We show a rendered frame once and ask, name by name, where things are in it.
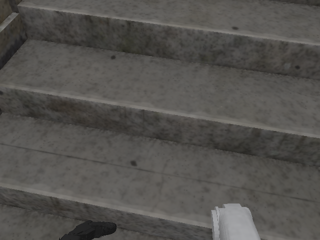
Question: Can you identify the robot left hand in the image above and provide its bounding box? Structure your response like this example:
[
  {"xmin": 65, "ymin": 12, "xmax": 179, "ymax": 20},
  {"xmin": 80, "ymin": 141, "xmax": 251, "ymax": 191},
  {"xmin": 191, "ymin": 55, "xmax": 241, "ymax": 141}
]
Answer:
[{"xmin": 59, "ymin": 220, "xmax": 117, "ymax": 240}]

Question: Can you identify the robot right thigh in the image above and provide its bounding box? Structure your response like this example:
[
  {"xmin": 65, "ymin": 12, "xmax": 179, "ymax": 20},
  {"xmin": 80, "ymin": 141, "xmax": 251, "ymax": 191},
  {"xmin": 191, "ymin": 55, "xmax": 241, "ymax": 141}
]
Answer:
[{"xmin": 211, "ymin": 203, "xmax": 261, "ymax": 240}]

